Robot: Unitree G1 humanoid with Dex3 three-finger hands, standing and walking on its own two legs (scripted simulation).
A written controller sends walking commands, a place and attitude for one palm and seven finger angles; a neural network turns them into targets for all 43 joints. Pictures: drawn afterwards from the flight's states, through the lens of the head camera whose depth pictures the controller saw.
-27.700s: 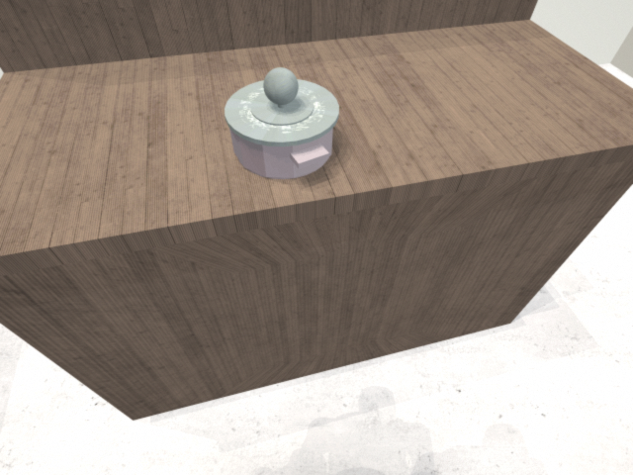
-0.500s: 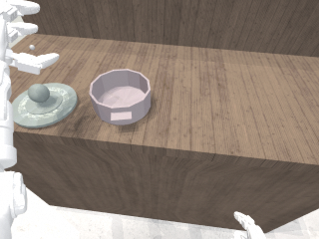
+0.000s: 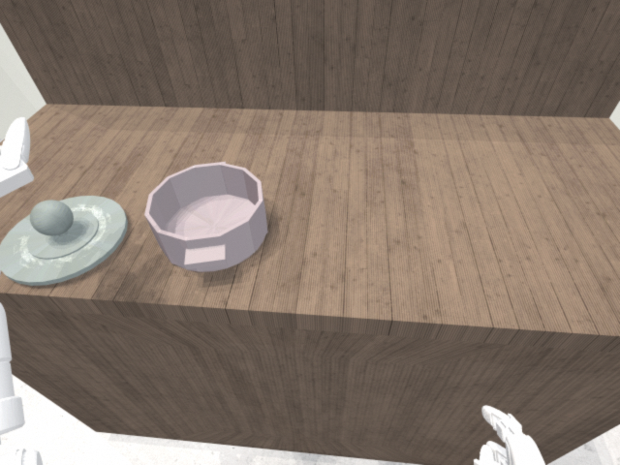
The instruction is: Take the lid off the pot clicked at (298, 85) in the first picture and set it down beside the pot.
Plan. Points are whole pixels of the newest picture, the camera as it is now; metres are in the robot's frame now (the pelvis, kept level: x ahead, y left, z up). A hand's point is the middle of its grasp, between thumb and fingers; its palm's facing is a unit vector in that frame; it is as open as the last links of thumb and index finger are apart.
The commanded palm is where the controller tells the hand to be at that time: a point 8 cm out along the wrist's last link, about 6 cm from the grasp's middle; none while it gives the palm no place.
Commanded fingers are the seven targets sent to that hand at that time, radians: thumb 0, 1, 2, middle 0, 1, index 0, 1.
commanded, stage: draw the hand back to the body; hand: left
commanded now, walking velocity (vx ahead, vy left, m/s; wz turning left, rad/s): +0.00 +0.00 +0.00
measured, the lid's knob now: (52, 217) +0.40 +0.42 +0.10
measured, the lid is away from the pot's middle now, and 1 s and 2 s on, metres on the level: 0.23 0.23 0.23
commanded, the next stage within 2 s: step back with the hand held close in 1.08 s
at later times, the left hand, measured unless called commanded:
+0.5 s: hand out of the picture +0.23 +0.28 +0.28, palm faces +0.54 -0.82 -0.20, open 7.5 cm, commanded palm +0.18 +0.32 +0.28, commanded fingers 0.00 0.90 0.90 -0.20 -0.30 -0.20 -0.30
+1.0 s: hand out of the picture +0.15 +0.26 +0.27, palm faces +0.48 -0.83 -0.29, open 7.4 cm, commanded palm +0.10 +0.31 +0.27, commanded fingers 0.00 0.90 0.90 -0.20 -0.30 -0.20 -0.30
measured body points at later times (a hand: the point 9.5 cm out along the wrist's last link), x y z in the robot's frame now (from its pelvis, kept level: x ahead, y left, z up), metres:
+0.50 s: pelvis -0.01 +0.01 +0.00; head -0.02 +0.00 +0.45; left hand +0.20 +0.33 +0.29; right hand +0.20 -0.20 -0.08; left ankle +0.03 +0.14 -0.74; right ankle -0.06 -0.10 -0.74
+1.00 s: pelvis -0.03 +0.03 +0.00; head -0.06 +0.02 +0.45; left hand +0.12 +0.31 +0.28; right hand +0.18 -0.18 -0.07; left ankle +0.03 +0.14 -0.74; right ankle -0.06 -0.10 -0.74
